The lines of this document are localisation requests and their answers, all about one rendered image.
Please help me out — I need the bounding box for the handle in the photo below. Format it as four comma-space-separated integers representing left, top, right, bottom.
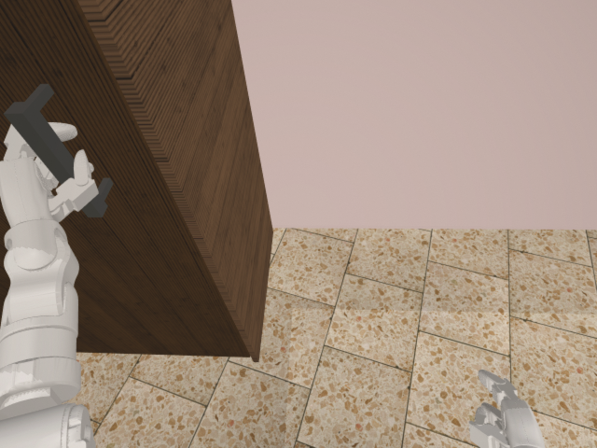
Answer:
4, 84, 114, 217

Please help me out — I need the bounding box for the left robot hand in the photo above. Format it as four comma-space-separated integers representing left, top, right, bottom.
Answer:
0, 122, 99, 228

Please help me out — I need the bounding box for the wardrobe door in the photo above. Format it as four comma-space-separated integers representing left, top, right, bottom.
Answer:
0, 0, 250, 357

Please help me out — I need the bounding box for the robot left forearm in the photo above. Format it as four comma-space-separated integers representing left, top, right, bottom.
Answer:
0, 219, 81, 420

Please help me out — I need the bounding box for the right robot hand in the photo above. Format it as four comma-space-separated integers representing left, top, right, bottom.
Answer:
469, 370, 546, 448

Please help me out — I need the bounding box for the left robot upper arm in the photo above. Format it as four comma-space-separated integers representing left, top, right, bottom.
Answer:
0, 402, 96, 448

